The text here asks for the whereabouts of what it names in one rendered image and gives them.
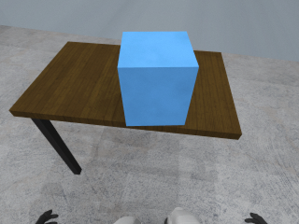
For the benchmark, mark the carton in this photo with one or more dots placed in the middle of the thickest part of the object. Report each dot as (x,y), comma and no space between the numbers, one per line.
(157,73)

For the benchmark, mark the right robot hand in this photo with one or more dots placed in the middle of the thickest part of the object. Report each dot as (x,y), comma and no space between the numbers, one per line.
(256,219)

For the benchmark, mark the robot right shin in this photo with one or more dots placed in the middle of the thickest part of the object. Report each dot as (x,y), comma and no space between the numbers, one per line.
(177,208)

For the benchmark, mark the right robot thigh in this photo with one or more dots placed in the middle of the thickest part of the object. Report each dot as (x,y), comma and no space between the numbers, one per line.
(182,217)

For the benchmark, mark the left robot hand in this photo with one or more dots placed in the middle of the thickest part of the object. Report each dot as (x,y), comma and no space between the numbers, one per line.
(47,216)

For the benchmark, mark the table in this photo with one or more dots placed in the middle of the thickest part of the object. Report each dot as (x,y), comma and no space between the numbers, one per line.
(81,85)

